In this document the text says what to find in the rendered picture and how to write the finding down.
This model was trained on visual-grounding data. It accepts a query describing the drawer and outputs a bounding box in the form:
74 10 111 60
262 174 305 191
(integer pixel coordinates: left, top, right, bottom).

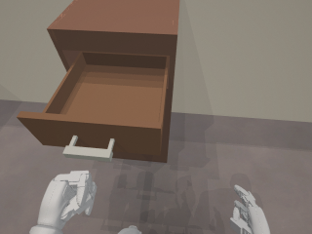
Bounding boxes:
17 51 170 156

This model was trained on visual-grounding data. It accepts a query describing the left robot hand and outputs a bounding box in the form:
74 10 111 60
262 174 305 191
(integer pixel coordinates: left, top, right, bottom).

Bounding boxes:
37 171 97 230

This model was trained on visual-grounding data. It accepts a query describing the right robot hand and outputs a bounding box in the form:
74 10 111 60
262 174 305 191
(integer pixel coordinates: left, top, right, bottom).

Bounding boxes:
230 184 271 234

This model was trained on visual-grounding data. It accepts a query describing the handle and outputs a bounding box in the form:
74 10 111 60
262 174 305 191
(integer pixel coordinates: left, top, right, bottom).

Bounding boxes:
62 136 115 162

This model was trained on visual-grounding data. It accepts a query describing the cabinet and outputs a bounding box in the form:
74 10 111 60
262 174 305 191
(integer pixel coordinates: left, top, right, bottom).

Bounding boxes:
47 0 180 163

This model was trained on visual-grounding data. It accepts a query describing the left robot forearm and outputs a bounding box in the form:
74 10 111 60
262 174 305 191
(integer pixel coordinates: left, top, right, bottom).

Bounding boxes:
29 224 63 234

